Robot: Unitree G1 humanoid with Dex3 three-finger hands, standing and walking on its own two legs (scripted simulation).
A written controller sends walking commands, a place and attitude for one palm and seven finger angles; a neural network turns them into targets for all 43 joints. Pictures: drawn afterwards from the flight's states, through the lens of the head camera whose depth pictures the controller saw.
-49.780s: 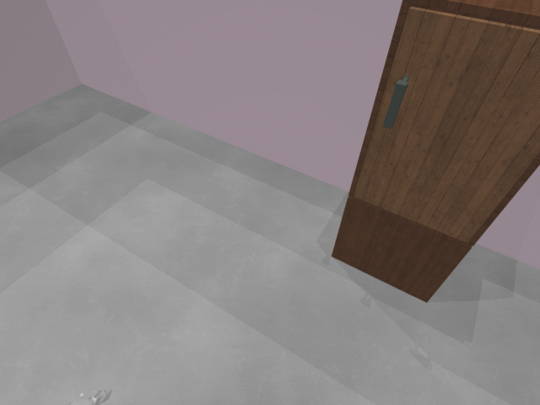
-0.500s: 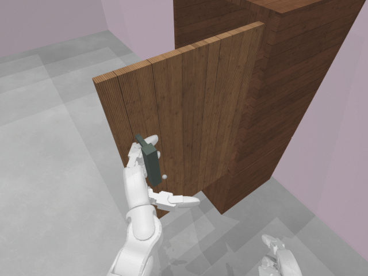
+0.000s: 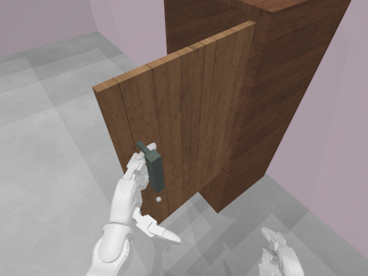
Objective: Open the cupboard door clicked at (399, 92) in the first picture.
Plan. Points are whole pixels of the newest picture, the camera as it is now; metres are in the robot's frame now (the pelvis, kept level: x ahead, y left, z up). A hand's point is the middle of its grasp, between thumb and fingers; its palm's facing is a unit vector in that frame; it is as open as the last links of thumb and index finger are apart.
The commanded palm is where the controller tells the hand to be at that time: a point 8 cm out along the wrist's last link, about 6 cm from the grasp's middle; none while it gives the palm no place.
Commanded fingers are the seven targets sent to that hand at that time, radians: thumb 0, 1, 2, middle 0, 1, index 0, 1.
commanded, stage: slide the hand sideways off the handle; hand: left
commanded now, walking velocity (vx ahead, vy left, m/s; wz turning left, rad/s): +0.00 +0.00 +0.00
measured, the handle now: (149, 166) +0.32 +0.10 +0.08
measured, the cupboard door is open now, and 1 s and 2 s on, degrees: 94 94 94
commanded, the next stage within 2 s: draw the hand back to the body in 0.70 s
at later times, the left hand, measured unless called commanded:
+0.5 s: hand (127, 224) +0.20 +0.12 +0.08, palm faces +0.00 -1.00 -0.05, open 16.3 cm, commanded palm +0.17 +0.18 +0.08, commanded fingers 0.00 -0.50 0.30 -0.15 -0.30 -0.15 -0.30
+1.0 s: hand (102, 229) +0.19 +0.16 +0.09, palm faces -0.01 -1.00 -0.06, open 16.3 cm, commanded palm +0.15 +0.22 +0.10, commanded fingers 0.00 -0.50 0.30 -0.15 -0.30 -0.15 -0.30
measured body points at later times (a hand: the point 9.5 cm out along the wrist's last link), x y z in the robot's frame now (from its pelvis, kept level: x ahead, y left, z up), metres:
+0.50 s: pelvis +0.02 -0.02 -0.01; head +0.04 -0.04 +0.44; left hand +0.20 +0.17 +0.08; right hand +0.20 -0.25 -0.09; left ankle +0.01 +0.12 -0.70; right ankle +0.01 -0.12 -0.70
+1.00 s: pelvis +0.00 +0.00 -0.02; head +0.01 -0.01 +0.43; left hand +0.18 +0.21 +0.10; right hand +0.19 -0.22 -0.08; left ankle +0.01 +0.12 -0.70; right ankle +0.01 -0.12 -0.70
